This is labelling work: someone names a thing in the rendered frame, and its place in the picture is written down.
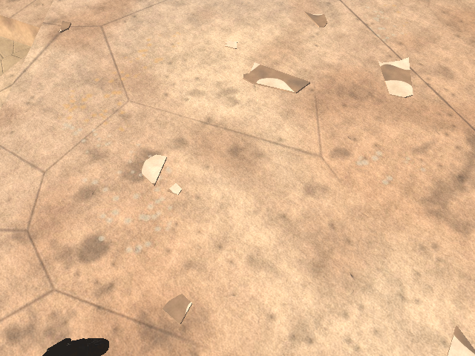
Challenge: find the robot left hand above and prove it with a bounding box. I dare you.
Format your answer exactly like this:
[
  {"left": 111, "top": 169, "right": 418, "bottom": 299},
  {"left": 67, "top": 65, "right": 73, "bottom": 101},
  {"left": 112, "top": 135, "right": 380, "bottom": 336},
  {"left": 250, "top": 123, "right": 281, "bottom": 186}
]
[{"left": 42, "top": 338, "right": 109, "bottom": 356}]

